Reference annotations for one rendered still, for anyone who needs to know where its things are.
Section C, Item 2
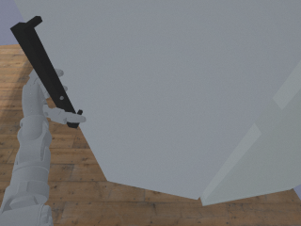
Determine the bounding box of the handle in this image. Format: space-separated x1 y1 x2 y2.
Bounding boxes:
10 16 83 129

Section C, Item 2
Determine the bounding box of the robot left upper arm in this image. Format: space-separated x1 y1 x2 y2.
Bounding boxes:
0 203 54 226

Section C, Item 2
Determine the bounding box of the left robot hand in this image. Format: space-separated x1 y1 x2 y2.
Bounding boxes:
22 68 87 124

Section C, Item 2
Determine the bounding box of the left robot forearm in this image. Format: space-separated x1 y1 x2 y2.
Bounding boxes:
0 115 52 217

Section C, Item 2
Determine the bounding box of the fridge door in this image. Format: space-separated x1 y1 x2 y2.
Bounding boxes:
14 0 301 200

